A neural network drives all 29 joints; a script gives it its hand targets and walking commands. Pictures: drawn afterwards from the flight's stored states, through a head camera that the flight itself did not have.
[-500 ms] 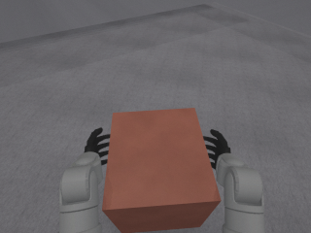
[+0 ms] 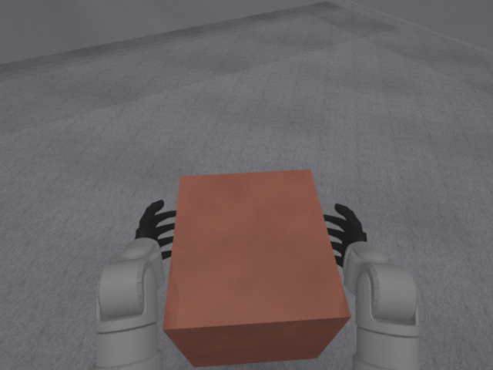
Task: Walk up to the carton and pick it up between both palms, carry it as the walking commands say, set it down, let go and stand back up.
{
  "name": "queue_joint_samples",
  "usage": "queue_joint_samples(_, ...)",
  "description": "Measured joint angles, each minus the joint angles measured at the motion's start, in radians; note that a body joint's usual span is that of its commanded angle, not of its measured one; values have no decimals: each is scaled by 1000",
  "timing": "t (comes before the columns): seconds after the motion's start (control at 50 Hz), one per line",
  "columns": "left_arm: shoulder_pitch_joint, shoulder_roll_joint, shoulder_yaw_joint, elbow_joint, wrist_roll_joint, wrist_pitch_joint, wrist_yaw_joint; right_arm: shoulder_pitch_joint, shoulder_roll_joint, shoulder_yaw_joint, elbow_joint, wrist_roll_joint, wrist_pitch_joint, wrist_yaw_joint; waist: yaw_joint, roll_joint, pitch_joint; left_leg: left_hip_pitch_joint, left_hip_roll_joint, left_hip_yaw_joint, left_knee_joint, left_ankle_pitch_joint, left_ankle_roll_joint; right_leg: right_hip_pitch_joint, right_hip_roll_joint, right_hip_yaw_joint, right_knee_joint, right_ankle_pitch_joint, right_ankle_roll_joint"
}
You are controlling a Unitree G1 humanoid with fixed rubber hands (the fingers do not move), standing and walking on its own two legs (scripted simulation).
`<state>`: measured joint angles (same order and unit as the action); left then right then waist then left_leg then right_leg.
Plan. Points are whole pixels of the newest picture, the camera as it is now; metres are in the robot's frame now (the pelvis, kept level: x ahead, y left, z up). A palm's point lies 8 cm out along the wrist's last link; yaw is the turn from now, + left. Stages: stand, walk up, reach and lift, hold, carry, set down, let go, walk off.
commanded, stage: carry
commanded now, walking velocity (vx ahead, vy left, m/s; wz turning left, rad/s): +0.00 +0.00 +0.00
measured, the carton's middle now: (251, 270) +0.27 +0.00 +0.01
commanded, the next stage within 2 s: none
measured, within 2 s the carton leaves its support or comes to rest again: neither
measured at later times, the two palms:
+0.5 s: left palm (139, 245) +0.27 +0.17 +0.09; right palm (341, 247) +0.27 -0.13 +0.09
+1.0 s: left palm (134, 244) +0.28 +0.18 +0.09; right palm (336, 245) +0.27 -0.13 +0.09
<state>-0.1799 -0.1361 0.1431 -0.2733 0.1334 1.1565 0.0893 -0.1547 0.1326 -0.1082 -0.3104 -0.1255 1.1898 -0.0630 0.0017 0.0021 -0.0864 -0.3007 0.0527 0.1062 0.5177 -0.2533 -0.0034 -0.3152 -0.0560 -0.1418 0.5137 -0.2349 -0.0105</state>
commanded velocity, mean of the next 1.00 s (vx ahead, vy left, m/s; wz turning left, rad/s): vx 0.00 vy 0.00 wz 0.00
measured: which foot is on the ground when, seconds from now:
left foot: down 0.00-1.00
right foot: down 0.00-1.00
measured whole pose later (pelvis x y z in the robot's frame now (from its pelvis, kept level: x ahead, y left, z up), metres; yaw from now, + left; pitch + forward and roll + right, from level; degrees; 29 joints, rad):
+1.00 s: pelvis +0.01 +0.02 +0.00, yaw +0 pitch +2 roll +0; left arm -0.18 -0.14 0.13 -0.28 0.13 1.16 0.10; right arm -0.15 0.13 -0.12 -0.32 -0.12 1.19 -0.06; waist 0.01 -0.01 -0.09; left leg -0.29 0.03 0.11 0.53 -0.28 0.03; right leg -0.30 -0.08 -0.13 0.51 -0.24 0.03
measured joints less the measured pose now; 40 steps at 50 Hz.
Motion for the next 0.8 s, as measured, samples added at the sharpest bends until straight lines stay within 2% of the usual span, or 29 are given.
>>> queue_joint_samples(0.8,-1,0,-11,-5,1,5,5,3,0,-10,-5,5,-1,3,5,-8,0,10,-22,7,14,-24,28,17,-24,12,0,-9,33)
